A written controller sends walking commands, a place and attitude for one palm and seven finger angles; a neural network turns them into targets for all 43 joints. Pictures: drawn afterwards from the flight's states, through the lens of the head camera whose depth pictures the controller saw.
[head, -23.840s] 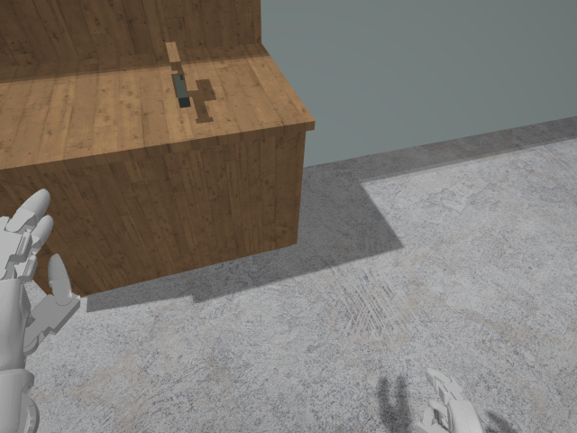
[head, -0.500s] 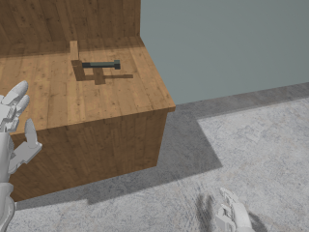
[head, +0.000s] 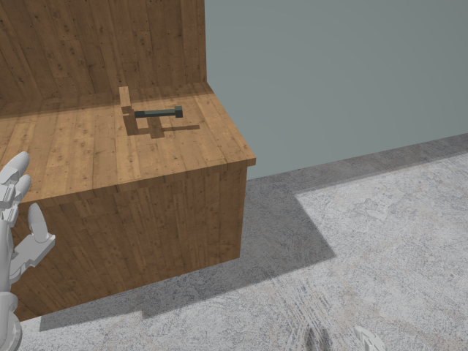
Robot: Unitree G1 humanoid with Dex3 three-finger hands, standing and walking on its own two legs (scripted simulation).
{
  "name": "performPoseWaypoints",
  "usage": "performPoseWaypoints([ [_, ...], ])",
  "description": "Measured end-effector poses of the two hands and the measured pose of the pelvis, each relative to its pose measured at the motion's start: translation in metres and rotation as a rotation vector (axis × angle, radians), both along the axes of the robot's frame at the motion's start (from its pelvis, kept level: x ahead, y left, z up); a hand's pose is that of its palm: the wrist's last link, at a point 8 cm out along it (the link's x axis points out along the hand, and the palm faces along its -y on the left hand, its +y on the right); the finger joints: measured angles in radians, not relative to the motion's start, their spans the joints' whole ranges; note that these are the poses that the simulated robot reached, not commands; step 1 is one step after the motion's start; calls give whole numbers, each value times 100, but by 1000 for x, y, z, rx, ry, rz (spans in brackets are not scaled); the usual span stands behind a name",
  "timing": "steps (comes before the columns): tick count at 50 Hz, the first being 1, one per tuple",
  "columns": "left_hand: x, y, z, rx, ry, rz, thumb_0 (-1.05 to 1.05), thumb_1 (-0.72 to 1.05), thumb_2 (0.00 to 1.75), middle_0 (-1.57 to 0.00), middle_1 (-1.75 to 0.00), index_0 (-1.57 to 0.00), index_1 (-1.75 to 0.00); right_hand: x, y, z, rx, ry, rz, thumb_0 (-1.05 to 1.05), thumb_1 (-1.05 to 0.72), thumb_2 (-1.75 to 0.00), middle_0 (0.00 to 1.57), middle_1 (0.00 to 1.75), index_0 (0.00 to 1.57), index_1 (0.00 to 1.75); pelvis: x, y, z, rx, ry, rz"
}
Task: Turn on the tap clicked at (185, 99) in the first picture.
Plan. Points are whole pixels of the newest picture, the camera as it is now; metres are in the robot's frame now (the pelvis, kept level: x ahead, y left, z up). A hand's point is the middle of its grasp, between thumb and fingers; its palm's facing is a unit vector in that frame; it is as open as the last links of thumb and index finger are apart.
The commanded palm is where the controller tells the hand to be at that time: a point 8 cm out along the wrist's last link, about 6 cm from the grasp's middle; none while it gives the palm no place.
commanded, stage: stop stepping back and stand still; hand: left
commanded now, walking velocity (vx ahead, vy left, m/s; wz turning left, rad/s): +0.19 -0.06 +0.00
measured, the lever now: (178, 111) +0.84 +0.18 +0.01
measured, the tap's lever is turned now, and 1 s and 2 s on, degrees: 82 82 82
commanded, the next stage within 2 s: stand and check the lever's angle in 0.36 s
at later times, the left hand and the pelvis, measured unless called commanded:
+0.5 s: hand (48, 249) +0.20 +0.23 +0.18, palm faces +0.46 -0.80 -0.38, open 7.4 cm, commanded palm +0.15 +0.27 +0.19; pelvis +0.00 -0.02 +0.00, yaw +3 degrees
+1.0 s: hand (35, 237) +0.23 +0.26 +0.17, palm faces +0.42 -0.83 -0.38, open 7.4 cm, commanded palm +0.17 +0.30 +0.19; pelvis +0.02 +0.01 +0.01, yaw +2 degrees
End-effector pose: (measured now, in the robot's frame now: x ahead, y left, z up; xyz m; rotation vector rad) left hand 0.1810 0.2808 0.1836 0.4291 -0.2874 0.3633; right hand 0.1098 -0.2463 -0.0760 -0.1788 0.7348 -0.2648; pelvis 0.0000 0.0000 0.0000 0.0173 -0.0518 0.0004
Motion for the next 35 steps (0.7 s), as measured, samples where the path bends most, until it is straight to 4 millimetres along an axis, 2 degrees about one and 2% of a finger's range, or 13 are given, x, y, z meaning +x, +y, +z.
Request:
performPoseWaypoints([
  [3,-13,-7,10,53,24,13,2,89,90,-21,-30,-20,-30,-6,8,-8,55,27,36,1,-90,-90,20,30,20,30,-3,-7,4,-7,5,14],
  [7,-32,-17,11,95,24,41,2,89,90,-21,-30,-20,-30,-4,9,-28,83,86,112,1,-90,-90,21,30,20,30,-11,-18,-3,-9,1,32],
  [12,-40,-23,9,25,31,68,2,89,90,-21,-30,-21,-30,5,1,-21,75,100,135,1,-90,-90,21,30,20,30,-13,-23,6,6,-1,39],
  [16,-37,-22,10,12,28,75,2,89,90,-21,-30,-21,-30,22,-6,-6,36,40,135,1,-90,-90,21,30,20,30,-10,-24,10,26,1,47],
  [22,-26,-15,9,17,-10,67,2,89,90,-21,-30,-21,-30,55,-13,6,-16,-50,137,1,-90,-90,21,30,20,30,-4,-18,1,1,-9,45],
  [28,-16,-11,4,24,54,97,2,89,90,-21,-30,-20,-30,76,-2,8,15,-59,158,1,-91,-90,20,30,20,30,9,-17,4,-15,11,51],
  [35,-4,-6,0,-3,83,80,2,89,90,-21,-30,-21,-30,87,16,4,38,-10,185,1,-91,-90,21,30,20,30,20,-10,8,-14,10,46],
])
